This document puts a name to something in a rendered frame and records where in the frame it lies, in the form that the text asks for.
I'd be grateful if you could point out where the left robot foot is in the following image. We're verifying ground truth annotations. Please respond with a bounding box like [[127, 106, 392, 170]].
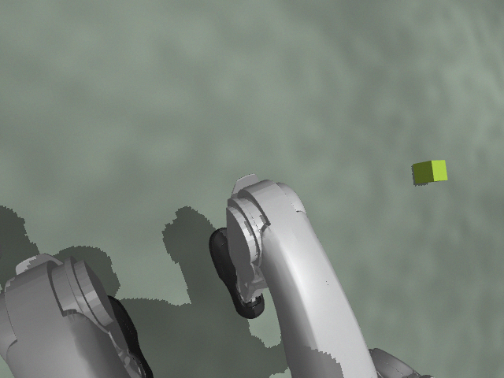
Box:
[[107, 295, 154, 378]]

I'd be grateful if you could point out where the right robot hand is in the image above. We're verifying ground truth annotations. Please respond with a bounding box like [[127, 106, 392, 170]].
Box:
[[369, 348, 421, 378]]

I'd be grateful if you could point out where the right robot foot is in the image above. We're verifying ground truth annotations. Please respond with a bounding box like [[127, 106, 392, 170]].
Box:
[[209, 228, 265, 319]]

